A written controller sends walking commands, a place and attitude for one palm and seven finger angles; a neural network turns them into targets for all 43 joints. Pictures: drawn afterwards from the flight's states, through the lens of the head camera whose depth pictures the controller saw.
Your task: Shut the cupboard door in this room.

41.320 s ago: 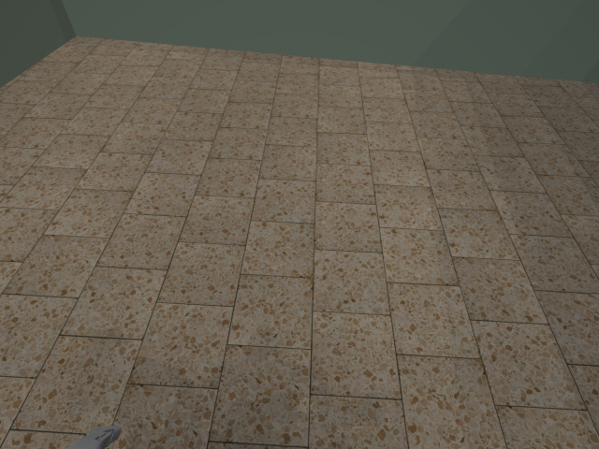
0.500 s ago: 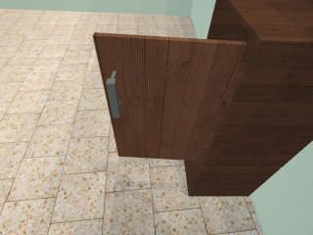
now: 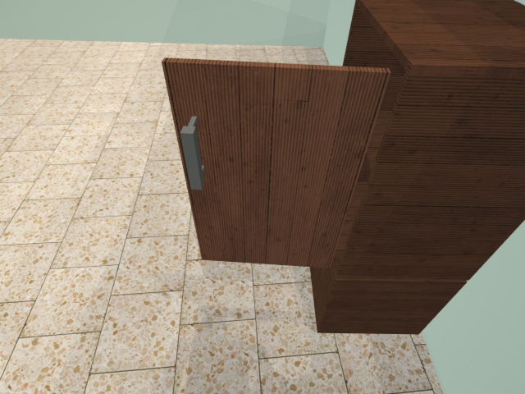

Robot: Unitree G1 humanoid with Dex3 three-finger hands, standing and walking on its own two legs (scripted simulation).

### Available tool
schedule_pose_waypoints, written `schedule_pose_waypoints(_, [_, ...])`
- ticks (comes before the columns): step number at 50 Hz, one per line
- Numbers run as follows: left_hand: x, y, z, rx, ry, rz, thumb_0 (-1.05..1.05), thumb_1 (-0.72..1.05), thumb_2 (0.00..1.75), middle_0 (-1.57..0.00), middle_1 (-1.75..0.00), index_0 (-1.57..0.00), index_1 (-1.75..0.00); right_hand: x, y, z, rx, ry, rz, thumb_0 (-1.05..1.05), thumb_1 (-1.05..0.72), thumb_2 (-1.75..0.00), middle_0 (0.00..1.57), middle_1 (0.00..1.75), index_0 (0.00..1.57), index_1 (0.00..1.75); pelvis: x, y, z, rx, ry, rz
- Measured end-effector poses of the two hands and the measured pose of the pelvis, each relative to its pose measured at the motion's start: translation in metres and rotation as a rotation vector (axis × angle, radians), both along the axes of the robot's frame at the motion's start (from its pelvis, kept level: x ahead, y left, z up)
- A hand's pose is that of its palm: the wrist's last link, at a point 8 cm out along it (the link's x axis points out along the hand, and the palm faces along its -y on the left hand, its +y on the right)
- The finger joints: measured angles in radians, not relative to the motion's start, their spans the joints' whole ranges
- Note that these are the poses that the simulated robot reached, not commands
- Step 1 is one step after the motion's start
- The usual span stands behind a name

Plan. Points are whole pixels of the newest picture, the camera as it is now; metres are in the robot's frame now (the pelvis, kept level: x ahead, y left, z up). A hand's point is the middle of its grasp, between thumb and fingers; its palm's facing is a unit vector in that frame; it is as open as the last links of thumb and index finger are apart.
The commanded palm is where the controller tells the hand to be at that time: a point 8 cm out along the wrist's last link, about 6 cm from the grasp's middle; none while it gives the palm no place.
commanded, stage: look again from close up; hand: left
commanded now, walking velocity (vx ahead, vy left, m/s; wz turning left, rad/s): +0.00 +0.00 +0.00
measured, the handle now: (195, 153) +0.53 +0.17 +0.09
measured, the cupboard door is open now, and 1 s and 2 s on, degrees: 87 87 87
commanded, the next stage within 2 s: shuffle to correct the standing spot in 0.12 s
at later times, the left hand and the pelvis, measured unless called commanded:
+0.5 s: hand out of the picture -0.05 +0.18 -0.17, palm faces +0.02 -0.99 -0.16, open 7.4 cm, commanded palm none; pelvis -0.02 +0.01 +0.01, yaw +0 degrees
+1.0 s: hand out of the picture +0.11 +0.19 -0.16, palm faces +0.00 -0.98 -0.19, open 7.3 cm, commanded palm none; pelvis +0.07 +0.00 +0.01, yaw +0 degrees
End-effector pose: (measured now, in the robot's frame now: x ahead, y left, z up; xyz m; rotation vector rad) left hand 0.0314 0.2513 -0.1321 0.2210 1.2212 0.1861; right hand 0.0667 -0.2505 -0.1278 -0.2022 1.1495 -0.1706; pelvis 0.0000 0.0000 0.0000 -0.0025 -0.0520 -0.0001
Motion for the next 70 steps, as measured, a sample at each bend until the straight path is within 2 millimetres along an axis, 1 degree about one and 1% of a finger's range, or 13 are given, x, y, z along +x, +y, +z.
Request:
schedule_pose_waypoints(7, [-0.017, -0.006, -0.002, -0.02, 0.013, -0.009, 0.01, 0.9, 0.9, -0.2, -0.3, -0.2, -0.3, -0.018, 0.0, 0.003, 0.005, 0.022, 0.014, 0.0, -0.91, -0.9, 0.2, 0.3, 0.2, 0.29, -0.016, -0.002, 0.002, -0.001, 0.0, 0.002])
schedule_pose_waypoints(15, [-0.049, -0.012, -0.008, -0.049, 0.093, 0.003, 0.01, 0.9, 0.9, -0.2, -0.3, -0.2, -0.3, -0.066, 0.012, -0.004, 0.026, 0.148, -0.011, 0.0, -0.91, -0.9, 0.2, 0.3, 0.2, 0.29, -0.025, 0.001, 0.003, -0.006, 0.014, 0.005])
schedule_pose_waypoints(25, [-0.087, -0.026, -0.012, -0.112, 0.228, 0.042, 0.01, 0.9, 0.9, -0.2, -0.3, -0.2, -0.3, -0.12, 0.036, -0.008, 0.064, 0.307, -0.089, 0.0, -0.91, -0.9, 0.2, 0.3, 0.2, 0.29, -0.019, 0.006, 0.005, -0.011, 0.027, 0.0])
schedule_pose_waypoints(31, [-0.092, -0.037, -0.013, -0.121, 0.253, 0.078, 0.01, 0.9, 0.9, -0.2, -0.3, -0.2, -0.3, -0.119, 0.038, -0.016, 0.083, 0.336, -0.102, 0.0, -0.91, -0.9, 0.2, 0.3, 0.2, 0.29, -0.006, 0.003, 0.001, -0.009, 0.017, 0.004])
schedule_pose_waypoints(37, [-0.087, -0.041, -0.024, -0.147, 0.265, 0.121, 0.01, 0.9, 0.9, -0.2, -0.3, -0.2, -0.3, -0.082, 0.042, -0.019, 0.068, 0.286, -0.077, 0.0, -0.91, -0.9, 0.2, 0.3, 0.2, 0.29, 0.013, 0.009, -0.007, -0.023, 0.022, 0.013])
schedule_pose_waypoints(40, [-0.072, -0.037, -0.029, -0.161, 0.291, 0.095, 0.01, 0.9, 0.9, -0.2, -0.3, -0.2, -0.3, -0.062, 0.048, -0.018, 0.06, 0.223, -0.092, 0.0, -0.91, -0.9, 0.2, 0.3, 0.2, 0.29, 0.026, 0.014, -0.008, -0.008, 0.025, -0.01])
schedule_pose_waypoints(42, [-0.051, -0.034, -0.025, -0.156, 0.286, 0.059, 0.01, 0.9, 0.9, -0.2, -0.3, -0.2, -0.3, -0.055, 0.053, -0.015, 0.064, 0.199, -0.106, 0.0, -0.91, -0.9, 0.2, 0.3, 0.2, 0.29, 0.034, 0.016, -0.005, -0.004, 0.031, -0.023])
schedule_pose_waypoints(51, [0.09, -0.012, 0.0, -0.067, 0.067, -0.007, 0.03, 0.94, 0.9, -0.2, -0.3, -0.2, -0.3, -0.059, 0.06, -0.002, 0.112, 0.342, -0.123, 0.0, -0.91, -0.9, 0.2, 0.3, 0.2, 0.29, 0.074, 0.001, 0.01, -0.005, 0.068, -0.006])
schedule_pose_waypoints(55, [0.15, -0.023, 0.004, -0.038, -0.02, -0.047, 0.02, 0.93, 0.9, -0.2, -0.3, -0.2, -0.3, -0.056, 0.047, -0.009, 0.127, 0.408, -0.144, 0.0, -0.91, -0.9, 0.2, 0.3, 0.2, 0.29, 0.097, -0.014, 0.004, 0.002, 0.063, 0.0])
schedule_pose_waypoints(58, [0.182, -0.038, 0.0, -0.024, -0.092, -0.051, 0.01, 0.92, 0.9, -0.2, -0.3, -0.2, -0.3, -0.045, 0.032, -0.022, 0.13, 0.441, -0.149, 0.0, -0.91, -0.9, 0.2, 0.3, 0.2, 0.29, 0.113, -0.025, -0.007, 0.005, 0.055, 0.015])
schedule_pose_waypoints(61, [0.193, -0.053, 0.0, -0.041, -0.107, -0.055, 0.01, 0.92, 0.9, -0.2, -0.3, -0.2, -0.3, -0.02, 0.016, -0.027, 0.1, 0.422, -0.145, 0.0, -0.91, -0.9, 0.2, 0.3, 0.2, 0.29, 0.117, -0.026, -0.007, -0.009, 0.045, 0.036])
schedule_pose_waypoints(65, [0.186, -0.064, -0.006, -0.077, -0.09, -0.036, 0.01, 0.91, 0.9, -0.2, -0.3, -0.2, -0.3, 0.022, 0.001, -0.025, 0.054, 0.329, -0.112, 0.0, -0.91, -0.9, 0.2, 0.3, 0.2, 0.29, 0.111, -0.022, -0.006, 0.002, 0.032, 0.041])
schedule_pose_waypoints(70, [0.169, -0.042, -0.016, -0.09, -0.087, 0.005, -0.01, 0.92, 0.9, -0.21, -0.3, -0.2, -0.3, 0.069, 0.0, -0.018, 0.0, 0.185, -0.058, 0.0, -0.91, -0.9, 0.2, 0.3, 0.19, 0.29, 0.098, -0.007, -0.01, -0.007, 0.025, 0.04])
